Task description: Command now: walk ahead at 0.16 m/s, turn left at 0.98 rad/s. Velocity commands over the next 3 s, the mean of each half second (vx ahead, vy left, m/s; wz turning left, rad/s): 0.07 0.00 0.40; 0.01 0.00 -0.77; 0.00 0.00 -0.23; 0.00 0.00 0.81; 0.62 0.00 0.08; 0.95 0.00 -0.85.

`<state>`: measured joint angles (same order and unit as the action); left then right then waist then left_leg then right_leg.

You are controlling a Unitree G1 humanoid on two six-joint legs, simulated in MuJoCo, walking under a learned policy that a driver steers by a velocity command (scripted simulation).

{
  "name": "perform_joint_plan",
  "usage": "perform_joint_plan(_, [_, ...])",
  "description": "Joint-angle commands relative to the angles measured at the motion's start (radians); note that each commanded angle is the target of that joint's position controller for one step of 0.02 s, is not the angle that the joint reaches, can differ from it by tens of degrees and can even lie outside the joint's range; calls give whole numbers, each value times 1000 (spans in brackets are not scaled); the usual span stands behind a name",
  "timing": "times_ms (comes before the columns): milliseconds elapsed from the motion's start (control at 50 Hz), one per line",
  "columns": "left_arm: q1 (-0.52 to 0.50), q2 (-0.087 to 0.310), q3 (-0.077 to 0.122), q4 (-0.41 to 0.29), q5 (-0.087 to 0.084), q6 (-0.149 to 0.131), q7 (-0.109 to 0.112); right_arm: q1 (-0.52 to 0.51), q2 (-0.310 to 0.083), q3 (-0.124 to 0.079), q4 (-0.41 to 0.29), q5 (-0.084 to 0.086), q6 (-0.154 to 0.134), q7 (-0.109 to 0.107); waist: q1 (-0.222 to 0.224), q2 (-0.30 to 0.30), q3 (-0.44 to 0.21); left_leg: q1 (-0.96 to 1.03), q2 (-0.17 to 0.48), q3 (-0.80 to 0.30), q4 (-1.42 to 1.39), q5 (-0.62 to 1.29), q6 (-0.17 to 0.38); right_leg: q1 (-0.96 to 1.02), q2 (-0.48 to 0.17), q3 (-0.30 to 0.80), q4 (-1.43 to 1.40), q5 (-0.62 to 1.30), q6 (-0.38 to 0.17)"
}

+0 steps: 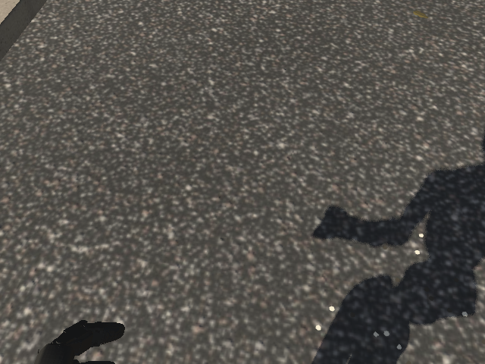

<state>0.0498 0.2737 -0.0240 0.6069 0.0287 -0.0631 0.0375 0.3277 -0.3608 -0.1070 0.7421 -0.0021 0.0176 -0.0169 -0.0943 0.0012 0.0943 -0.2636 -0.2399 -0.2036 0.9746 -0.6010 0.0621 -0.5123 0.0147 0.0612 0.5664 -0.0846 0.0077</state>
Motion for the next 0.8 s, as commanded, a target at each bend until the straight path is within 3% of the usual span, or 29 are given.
perform_joint_plan(20, [161, 160, 69, -51, -15, 19, 23, 157, -71, -3, -73, -36, 8, 2, 56, -172, -458, -334, 130, 113, 469, -2, -64, 620, -522, 572, -128, 436, -306])
perform_joint_plan(40, [103, 82, 45, -66, -11, 36, 31, 29, -97, -9, -92, -45, 23, 15, 78, -91, -326, -332, 164, 131, 414, 99, -77, 475, -408, 408, -194, 163, -252])
perform_joint_plan(60, [76, 66, 37, -61, -2, 49, 33, -28, -97, -13, -112, -36, 38, 30, 78, -97, -249, -307, 179, 137, 381, 140, -95, 383, -333, 281, -235, 74, -210])
perform_joint_plan(100, [77, 106, 55, -34, 7, 53, 24, -28, -63, 1, -129, -15, 67, 47, 63, -142, -171, -242, 202, 165, 313, 181, -105, 252, -276, 112, -273, 104, -187])
perform_joint_plan(140, [103, 113, 66, -16, 11, 48, 10, -39, -30, 14, -146, -9, 74, 49, 60, -139, -176, -209, 211, 191, 217, 186, -97, 243, -273, 32, -271, 135, -186])
perform_joint_plan(180, [133, 127, 76, -1, 15, 43, 1, -72, -11, 26, -168, -13, 74, 54, 68, -148, -189, -159, 224, 192, 104, 172, -78, 226, -293, 4, -268, 137, -201])
perform_joint_plan(260, [150, 157, 90, 18, 13, 58, -21, -98, -2, 45, -180, -9, 70, 59, 76, -188, -197, 4, 194, 225, -165, 140, -36, 161, -287, -17, -267, -7, -192])
perform_joint_plan(300, [152, 155, 87, 32, -6, 82, -34, -33, 24, 60, -146, -16, 55, 55, 42, -153, -176, 154, 170, 250, -431, 257, -7, 93, -257, -35, -227, -40, -154])
perform_joint_plan(320, [198, 122, 80, 51, -9, 89, -45, -13, 24, 69, -128, -23, 46, 53, 42, -88, -152, 254, 201, 194, -586, 327, 9, 13, -221, -52, -202, -121, -87])
perform_joint_plan(340, [256, 10, 51, 44, -8, 88, -69, -6, -10, 77, -133, -41, 35, 44, 67, 163, -177, 305, 484, -132, -775, 190, 41, -45, -121, -135, -6, -353, -5])
perform_joint_plan(360, [240, 24, 57, 28, -17, 104, -57, -126, -107, 55, -171, -42, 32, 24, 75, 278, -87, -39, 630, -215, -813, 203, 133, 26, -34, -93, 75, -454, 22])
perform_joint_plan(380, [193, 96, 81, 40, -29, 114, -59, -186, -70, 58, -170, -55, 22, 12, 77, 198, -31, -114, 559, -89, -788, 258, 134, 112, -33, -13, 209, -390, 17])
perform_joint_plan(400, [219, 120, 99, 52, -38, 116, -66, -234, -66, 61, -165, -51, 16, 3, 115, 216, -12, -112, 516, -2, -763, 370, 127, 79, 7, -35, 324, -355, 10])
perform_joint_plan(440, [300, 155, 125, 97, -22, 113, -61, -255, -38, 64, -169, -26, 9, -16, 144, 179, -50, 0, 475, 119, -697, 656, 120, 33, 7, -61, 475, -330, 11])
perform_joint_plan(480, [307, 129, 125, 102, -17, 112, -59, -223, 4, 71, -171, -15, 6, -25, 125, 112, -109, 125, 495, 162, -636, 851, 139, -8, -5, -78, 547, -352, 28])
perform_joint_plan(540, [245, 76, 111, 66, -25, 126, -68, -178, 12, 63, -156, -26, 8, -33, 86, 117, -127, 223, 519, 186, -603, 800, 137, -28, -35, -92, 424, -353, 38])
perform_joint_plan(620, [211, 66, 107, 18, -29, 136, -82, -157, -21, 40, -138, -31, 6, -23, 64, 169, -142, 195, 557, 210, -559, 789, 127, 97, -30, -140, 230, -399, 8])
perform_joint_plan(680, [250, 63, 111, 8, -32, 126, -84, -172, -46, 23, -129, -18, 2, -12, 104, 145, -157, 146, 562, 260, -464, 757, 75, 217, -9, -178, 39, -305, -27])
perform_joint_plan(700, [282, 71, 114, 17, -24, 116, -78, -160, -45, 18, -118, -13, 1, -8, 131, 88, -161, 78, 537, 310, -374, 647, 16, 305, 0, -147, -91, -177, -43])
perform_joint_plan(720, [318, 166, 137, 22, -6, 101, -65, -129, -22, 19, -123, -15, 3, -2, 141, -122, -143, -106, 446, 388, -139, 372, -64, 413, -140, 122, -236, -14, -88])
perform_joint_plan(740, [366, 330, 177, 13, -11, 93, -63, -227, 50, 45, -217, -15, 15, -4, 158, -360, -93, -428, 230, 348, 25, -75, -133, 472, -380, 533, -228, 486, -259])
perform_joint_plan(760, [432, 301, 184, 23, -16, 99, -58, -286, 23, 47, -217, -31, 22, -12, 217, -199, -143, -461, 246, 193, 171, -96, -123, 516, -386, 499, -222, 473, -340])
perform_joint_plan(780, [378, 259, 169, 20, -20, 108, -49, -268, 18, 46, -200, -21, 21, -9, 180, -136, -117, -469, 262, 156, 202, -1, -113, 484, -334, 418, -217, 344, -331])
perform_joint_plan(800, [280, 223, 157, 3, -22, 119, -41, -250, 4, 42, -180, -12, 12, -5, 134, -92, -77, -455, 284, 142, 165, 119, -107, 435, -258, 339, -227, 235, -283])
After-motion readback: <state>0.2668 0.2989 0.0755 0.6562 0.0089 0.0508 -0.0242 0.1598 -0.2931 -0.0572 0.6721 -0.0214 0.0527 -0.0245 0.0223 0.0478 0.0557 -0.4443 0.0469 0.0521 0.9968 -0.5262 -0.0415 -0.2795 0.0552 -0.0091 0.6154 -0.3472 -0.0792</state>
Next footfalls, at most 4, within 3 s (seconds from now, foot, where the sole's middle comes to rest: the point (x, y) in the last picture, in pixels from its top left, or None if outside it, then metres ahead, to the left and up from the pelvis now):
0.32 left None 0.06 0.09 -0.74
0.72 right None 0.03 -0.12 -0.74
1.22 left None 0.16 0.03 -0.74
1.62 right None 0.04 -0.13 -0.74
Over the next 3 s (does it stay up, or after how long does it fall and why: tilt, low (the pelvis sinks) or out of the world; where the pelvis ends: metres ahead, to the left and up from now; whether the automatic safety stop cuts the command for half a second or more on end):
stays up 0.68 0.08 0.01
